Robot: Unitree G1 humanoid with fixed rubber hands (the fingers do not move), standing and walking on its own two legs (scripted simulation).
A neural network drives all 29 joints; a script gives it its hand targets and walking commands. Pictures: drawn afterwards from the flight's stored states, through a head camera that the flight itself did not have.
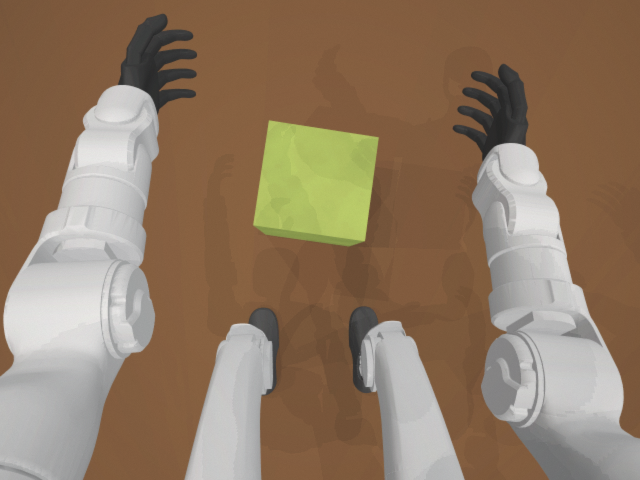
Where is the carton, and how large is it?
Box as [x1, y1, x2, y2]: [253, 120, 378, 245]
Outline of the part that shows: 269,120 253,225 265,234 342,245 351,245 363,241 365,236 378,137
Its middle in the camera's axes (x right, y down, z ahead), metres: -0.02 -0.11 +0.85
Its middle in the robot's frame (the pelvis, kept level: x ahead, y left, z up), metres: +0.50 -0.01 -0.52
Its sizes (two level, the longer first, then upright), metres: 0.210 0.200 0.250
